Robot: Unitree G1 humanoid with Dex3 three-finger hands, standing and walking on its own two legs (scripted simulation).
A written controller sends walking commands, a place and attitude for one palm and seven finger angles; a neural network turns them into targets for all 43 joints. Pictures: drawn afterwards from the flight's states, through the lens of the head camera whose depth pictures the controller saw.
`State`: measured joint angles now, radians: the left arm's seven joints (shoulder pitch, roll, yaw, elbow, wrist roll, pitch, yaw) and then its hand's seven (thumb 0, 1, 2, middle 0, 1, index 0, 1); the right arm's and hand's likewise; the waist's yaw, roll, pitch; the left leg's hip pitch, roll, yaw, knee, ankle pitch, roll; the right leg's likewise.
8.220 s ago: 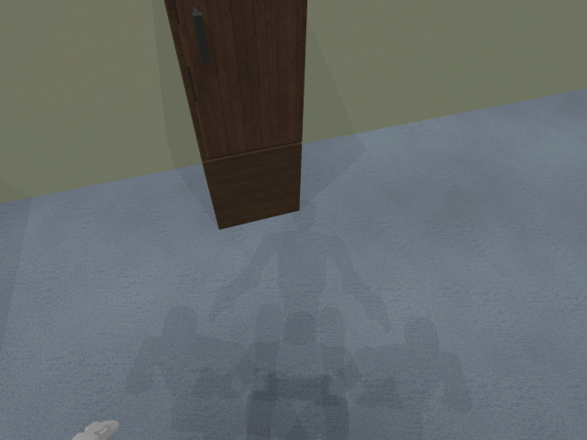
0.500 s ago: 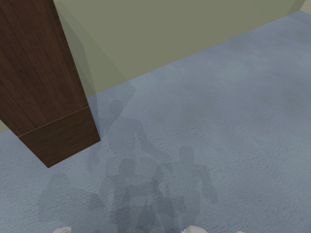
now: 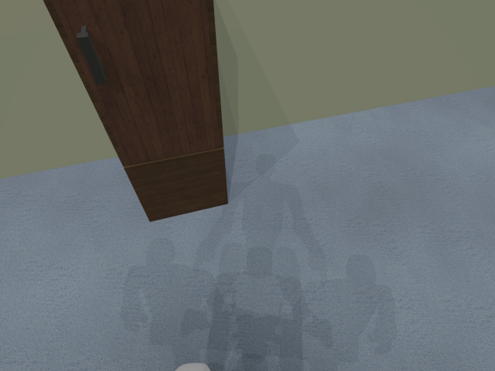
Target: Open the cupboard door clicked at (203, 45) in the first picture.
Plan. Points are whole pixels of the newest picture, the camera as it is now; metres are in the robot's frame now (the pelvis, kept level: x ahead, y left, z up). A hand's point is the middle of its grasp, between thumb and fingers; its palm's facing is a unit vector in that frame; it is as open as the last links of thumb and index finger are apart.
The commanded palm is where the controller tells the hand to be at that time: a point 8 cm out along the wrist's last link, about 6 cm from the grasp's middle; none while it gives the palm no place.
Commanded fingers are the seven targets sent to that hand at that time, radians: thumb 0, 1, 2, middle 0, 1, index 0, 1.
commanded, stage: turn to face it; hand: left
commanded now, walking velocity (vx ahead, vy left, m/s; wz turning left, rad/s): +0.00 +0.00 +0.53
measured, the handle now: (93, 55) +0.76 +0.43 +0.08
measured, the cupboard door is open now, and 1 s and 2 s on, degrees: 0 0 0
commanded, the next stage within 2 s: take the last steps up to it in 0.54 s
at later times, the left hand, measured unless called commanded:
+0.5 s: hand out of the picture +0.06 +0.22 -0.15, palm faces +0.22 -0.94 -0.27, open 7.4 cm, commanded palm none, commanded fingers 0.00 0.90 0.90 -0.20 -0.30 -0.20 -0.30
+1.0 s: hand out of the picture -0.14 +0.17 -0.18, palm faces +0.42 -0.89 -0.17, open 7.4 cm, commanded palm none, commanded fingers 0.00 0.90 0.90 -0.20 -0.30 -0.20 -0.30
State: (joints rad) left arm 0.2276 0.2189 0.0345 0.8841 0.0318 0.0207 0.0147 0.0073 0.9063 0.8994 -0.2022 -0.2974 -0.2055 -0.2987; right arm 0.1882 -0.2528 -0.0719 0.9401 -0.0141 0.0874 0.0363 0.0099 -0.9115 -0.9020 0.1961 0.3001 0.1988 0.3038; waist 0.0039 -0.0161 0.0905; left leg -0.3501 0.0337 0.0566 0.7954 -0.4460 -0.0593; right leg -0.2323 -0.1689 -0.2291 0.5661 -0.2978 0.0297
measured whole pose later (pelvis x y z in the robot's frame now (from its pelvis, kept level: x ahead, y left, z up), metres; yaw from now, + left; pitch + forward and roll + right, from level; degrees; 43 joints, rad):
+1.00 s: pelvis -0.02 +0.02 +0.00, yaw +19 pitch -1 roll -1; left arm 0.42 0.18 0.04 1.11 0.02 0.00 0.00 0.01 0.91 0.90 -0.20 -0.30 -0.20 -0.30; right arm 0.26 -0.19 -0.04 1.04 -0.02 0.00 0.00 0.01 -0.91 -0.90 0.20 0.30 0.20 0.30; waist 0.05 -0.02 -0.01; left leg -0.17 0.05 0.08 0.48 -0.32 0.01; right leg -0.24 -0.08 -0.15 0.55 -0.33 0.01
